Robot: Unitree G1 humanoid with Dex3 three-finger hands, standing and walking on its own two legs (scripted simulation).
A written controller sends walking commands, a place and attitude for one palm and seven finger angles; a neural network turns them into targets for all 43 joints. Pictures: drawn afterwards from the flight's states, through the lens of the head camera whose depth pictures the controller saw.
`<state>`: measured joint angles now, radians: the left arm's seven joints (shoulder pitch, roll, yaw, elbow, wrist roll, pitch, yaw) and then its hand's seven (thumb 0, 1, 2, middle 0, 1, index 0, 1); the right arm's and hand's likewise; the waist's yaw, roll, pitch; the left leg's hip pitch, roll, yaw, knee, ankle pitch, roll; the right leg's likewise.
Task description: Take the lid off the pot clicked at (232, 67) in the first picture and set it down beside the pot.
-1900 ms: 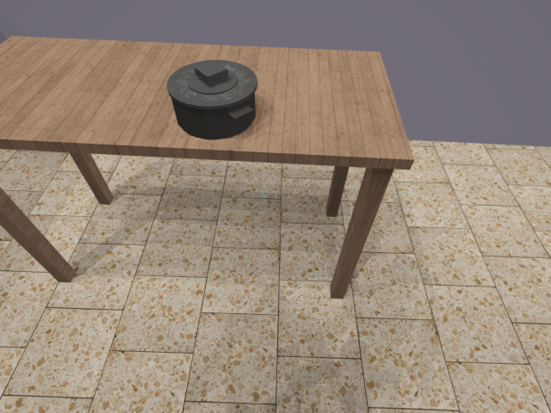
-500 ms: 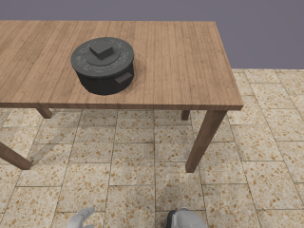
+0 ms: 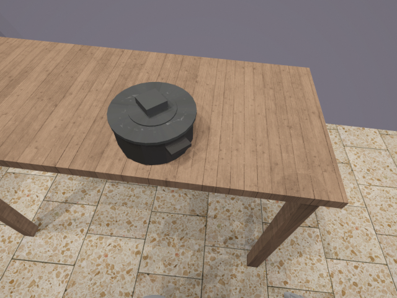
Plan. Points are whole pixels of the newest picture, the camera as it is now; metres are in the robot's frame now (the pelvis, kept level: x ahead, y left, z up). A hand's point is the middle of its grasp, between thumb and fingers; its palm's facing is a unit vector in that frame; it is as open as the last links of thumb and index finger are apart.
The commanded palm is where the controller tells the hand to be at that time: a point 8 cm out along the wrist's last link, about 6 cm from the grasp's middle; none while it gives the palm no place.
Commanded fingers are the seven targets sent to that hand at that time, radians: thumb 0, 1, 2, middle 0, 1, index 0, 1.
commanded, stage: come to a stop and stand still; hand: left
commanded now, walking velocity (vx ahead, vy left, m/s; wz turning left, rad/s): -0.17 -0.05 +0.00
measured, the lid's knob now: (151, 101) +0.48 +0.16 +0.11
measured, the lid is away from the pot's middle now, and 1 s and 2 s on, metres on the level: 0.00 0.00 0.00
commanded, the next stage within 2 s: look again from close up in 0.78 s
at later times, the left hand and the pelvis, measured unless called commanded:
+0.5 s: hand out of the picture -0.02 +0.13 -0.17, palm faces +0.06 -0.98 -0.20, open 7.3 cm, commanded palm none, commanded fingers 0.00 0.90 0.90 -0.20 -0.30 -0.20 -0.30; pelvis -0.05 -0.05 +0.00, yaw +1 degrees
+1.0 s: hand out of the picture -0.09 +0.13 -0.17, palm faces +0.05 -0.98 -0.21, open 7.3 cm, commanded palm none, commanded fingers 0.00 0.90 0.90 -0.20 -0.30 -0.20 -0.30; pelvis -0.06 -0.04 +0.00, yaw +1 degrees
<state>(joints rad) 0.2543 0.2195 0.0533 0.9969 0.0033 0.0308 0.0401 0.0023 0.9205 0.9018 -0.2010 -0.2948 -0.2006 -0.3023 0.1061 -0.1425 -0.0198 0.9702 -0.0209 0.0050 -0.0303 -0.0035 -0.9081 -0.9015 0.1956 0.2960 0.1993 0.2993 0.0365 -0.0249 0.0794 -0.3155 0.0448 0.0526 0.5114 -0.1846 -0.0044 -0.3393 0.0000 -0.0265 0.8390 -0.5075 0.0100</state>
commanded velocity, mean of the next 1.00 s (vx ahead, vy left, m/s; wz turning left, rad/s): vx -0.01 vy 0.00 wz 0.00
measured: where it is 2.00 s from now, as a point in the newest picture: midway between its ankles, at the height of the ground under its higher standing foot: outside the picture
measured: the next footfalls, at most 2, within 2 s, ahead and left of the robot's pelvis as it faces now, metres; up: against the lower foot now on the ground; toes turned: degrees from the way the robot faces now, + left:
right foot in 0.16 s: +0.02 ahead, -0.13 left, +0.00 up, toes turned -1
left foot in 0.46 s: -0.03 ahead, +0.08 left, +0.00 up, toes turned +0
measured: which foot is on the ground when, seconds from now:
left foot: down 0.00-0.16, up 0.18-0.44, down 0.46-1.00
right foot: up 0.00-0.14, down 0.16-1.00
